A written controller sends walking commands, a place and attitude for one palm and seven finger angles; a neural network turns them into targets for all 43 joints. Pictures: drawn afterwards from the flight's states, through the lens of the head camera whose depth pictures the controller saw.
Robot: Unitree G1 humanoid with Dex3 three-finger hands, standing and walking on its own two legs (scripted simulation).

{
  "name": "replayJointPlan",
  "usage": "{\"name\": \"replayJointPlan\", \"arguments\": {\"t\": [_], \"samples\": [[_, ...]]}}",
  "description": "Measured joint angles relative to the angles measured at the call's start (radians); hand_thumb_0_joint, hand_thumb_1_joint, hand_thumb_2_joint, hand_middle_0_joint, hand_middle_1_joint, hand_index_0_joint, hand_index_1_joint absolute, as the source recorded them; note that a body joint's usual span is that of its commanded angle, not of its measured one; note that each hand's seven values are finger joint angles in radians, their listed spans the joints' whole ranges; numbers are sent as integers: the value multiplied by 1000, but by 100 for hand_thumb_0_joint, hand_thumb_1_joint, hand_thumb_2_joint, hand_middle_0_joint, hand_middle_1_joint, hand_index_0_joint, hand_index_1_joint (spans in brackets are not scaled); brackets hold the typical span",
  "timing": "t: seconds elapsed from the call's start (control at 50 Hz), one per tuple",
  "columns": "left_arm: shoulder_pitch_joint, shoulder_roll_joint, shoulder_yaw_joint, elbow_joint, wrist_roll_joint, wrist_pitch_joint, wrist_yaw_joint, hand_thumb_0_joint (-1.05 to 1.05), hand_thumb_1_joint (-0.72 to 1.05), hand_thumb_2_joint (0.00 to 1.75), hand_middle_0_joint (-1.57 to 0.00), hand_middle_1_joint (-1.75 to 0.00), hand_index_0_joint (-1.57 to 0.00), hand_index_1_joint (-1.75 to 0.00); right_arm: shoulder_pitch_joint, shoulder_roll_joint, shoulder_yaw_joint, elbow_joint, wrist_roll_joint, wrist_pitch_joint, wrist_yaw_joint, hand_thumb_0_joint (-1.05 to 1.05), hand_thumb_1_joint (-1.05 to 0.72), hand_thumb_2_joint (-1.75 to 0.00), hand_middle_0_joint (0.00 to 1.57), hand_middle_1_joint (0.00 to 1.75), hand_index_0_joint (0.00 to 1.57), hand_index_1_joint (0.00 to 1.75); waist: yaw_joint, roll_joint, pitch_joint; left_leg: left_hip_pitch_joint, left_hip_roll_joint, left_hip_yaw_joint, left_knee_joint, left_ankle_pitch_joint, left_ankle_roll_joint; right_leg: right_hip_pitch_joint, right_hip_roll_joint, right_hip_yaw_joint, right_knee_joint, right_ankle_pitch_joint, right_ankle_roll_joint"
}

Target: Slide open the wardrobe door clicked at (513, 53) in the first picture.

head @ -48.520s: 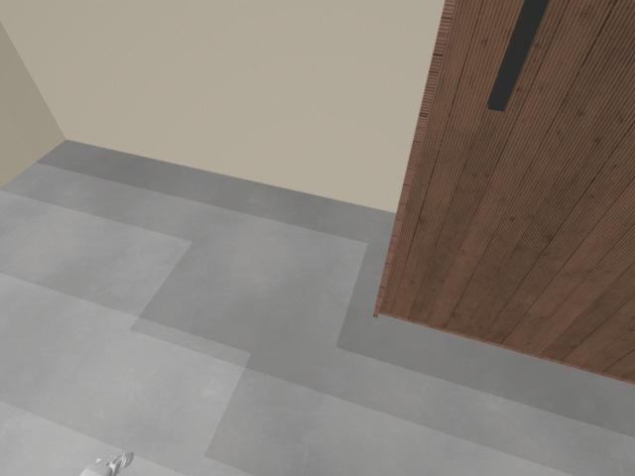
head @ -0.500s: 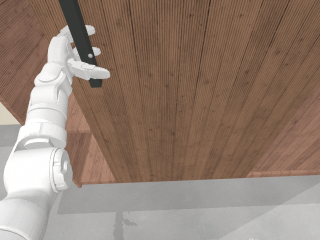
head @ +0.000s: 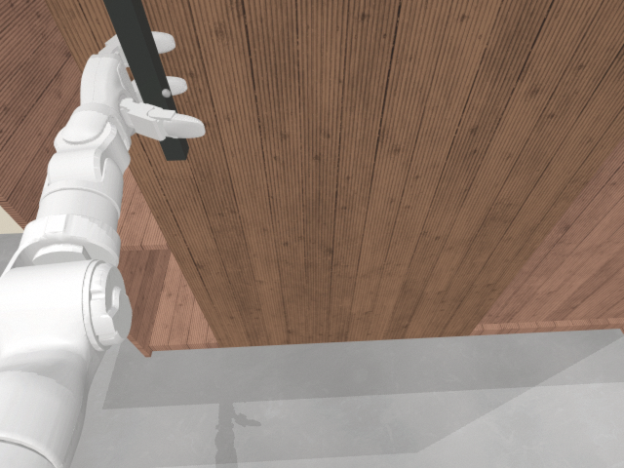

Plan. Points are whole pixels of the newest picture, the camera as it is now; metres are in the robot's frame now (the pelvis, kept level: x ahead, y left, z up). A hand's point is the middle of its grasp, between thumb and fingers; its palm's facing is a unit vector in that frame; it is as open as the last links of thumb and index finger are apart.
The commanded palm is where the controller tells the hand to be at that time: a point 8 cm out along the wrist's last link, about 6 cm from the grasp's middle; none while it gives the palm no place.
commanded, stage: slide the fingers in behind the handle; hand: left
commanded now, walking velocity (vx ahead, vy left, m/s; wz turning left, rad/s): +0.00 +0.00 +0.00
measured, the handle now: (146, 46) +0.54 +0.18 +0.26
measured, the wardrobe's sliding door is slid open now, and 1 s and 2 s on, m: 0.24 0.24 0.24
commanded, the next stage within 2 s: grip the handle and tug to test in 0.12 s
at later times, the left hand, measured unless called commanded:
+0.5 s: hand (163, 93) +0.49 +0.16 +0.23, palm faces +0.01 -1.00 -0.01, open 12.1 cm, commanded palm +0.47 +0.21 +0.23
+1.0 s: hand (163, 94) +0.49 +0.16 +0.23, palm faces +0.02 -1.00 -0.01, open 6.1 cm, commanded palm +0.46 +0.22 +0.23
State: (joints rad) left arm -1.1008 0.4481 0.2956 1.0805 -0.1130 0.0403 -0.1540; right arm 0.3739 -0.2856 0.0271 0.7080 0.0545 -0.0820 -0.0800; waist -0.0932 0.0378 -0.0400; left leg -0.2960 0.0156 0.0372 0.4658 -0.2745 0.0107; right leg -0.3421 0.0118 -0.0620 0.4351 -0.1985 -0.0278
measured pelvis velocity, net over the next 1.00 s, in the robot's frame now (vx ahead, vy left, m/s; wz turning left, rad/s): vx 0.01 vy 0.01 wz -0.01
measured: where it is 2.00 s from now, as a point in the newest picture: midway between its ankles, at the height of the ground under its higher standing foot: outside the picture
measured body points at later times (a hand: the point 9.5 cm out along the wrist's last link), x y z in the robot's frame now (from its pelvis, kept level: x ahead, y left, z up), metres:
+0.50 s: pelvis +0.01 +0.01 +0.00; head +0.03 +0.00 +0.45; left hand +0.49 +0.21 +0.24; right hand +0.07 -0.25 -0.12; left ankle -0.03 +0.11 -0.74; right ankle +0.01 -0.10 -0.74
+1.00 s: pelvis +0.01 +0.01 +0.00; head +0.03 +0.00 +0.45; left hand +0.48 +0.21 +0.23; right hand +0.09 -0.25 -0.12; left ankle -0.03 +0.11 -0.74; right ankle +0.01 -0.10 -0.74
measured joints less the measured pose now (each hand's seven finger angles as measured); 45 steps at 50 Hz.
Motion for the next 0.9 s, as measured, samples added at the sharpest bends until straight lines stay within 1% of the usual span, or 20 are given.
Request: {"name": "replayJointPlan", "arguments": {"t": [0.08, 0.2, 0.28, 0.38, 0.5, 0.6, 0.7, 0.76, 0.86, 0.9], "samples": [[9, 5, 7, -6, 6, -4, -8, -2, -50, 30, -31, -121, -31, -121, 9, 1, 0, -1, 0, -3, 2, 1, -90, -90, 20, 30, 20, 30, -2, 1, -4, -1, 1, 4, 1, -2, 1, -1, 1, 4, -2, 1, 1], [15, 8, 17, -6, 4, -3, -17, -2, -50, 30, -32, -121, -32, -121, 10, 6, 3, -5, 0, -2, 4, 1, -90, -90, 20, 30, 20, 30, -5, 2, -7, 0, 1, 9, 1, -5, 3, -1, 2, 9, -4, 2, 4], [26, 5, 11, -26, 9, 2, -12, -2, -50, 30, -32, -121, -32, -121, 8, 8, 2, -12, -1, -4, 6, 1, -90, -90, 20, 30, 20, 30, -3, 4, -10, 1, 0, 11, 1, -6, 5, 0, 1, 12, -4, 1, 6], [43, -12, 11, -58, -1, 10, -6, -2, -42, 33, -32, -122, -32, -121, 2, 10, 2, -16, 0, -2, 9, 1, -90, -90, 20, 30, 20, 30, 4, 3, -13, 8, -2, 14, -1, -8, 8, 5, -1, 15, -5, 0, 8], [71, -38, -7, -113, -4, 27, 8, -2, -22, 42, -33, -124, -33, -124, -9, 12, 1, -20, 0, -1, 12, 1, -90, -90, 20, 30, 20, 30, 16, 8, -16, 20, -5, 14, -4, -11, 10, 17, -4, 15, -8, -3, 11], [56, -46, -19, -106, -3, 52, 20, -1, -1, 51, -35, -127, -35, -127, -27, 18, 4, -20, 1, 3, 11, 1, -90, -90, 20, 30, 20, 30, 20, 3, -14, 23, -8, 9, -4, -11, 11, 22, -7, 10, -6, -6, 12], [69, -54, -22, -132, -2, 55, 32, -1, 22, 61, -38, -130, -36, -130, -34, 18, 2, -25, -1, 2, 12, 1, -90, -90, 20, 30, 20, 30, 26, 7, -14, 27, -8, 9, -7, -11, 11, 25, -7, 11, -8, -7, 13], [78, -58, -17, -142, -9, 56, 29, -1, 36, 67, -39, -132, -37, -132, -37, 21, 4, -22, 0, 5, 12, 1, -90, -90, 20, 30, 20, 30, 28, 4, -15, 34, -8, 10, -11, -11, 10, 30, -6, 12, -9, -8, 12], [79, -56, -24, -148, -6, 64, 26, 0, 59, 77, -41, -135, -39, -135, -37, 21, 5, -22, 1, 9, 10, 1, -90, -90, 20, 30, 20, 30, 29, 3, -14, 37, -7, 6, -10, -14, 9, 36, -5, 8, -10, -11, 11], [76, -57, -25, -145, -9, 67, 22, 0, 63, 79, -41, -136, -39, -136, -37, 20, 5, -21, 1, 13, 9, 1, -90, -90, 20, 30, 20, 30, 30, 3, -13, 37, -7, 4, -10, -14, 8, 36, -5, 6, -11, -12, 10]]}}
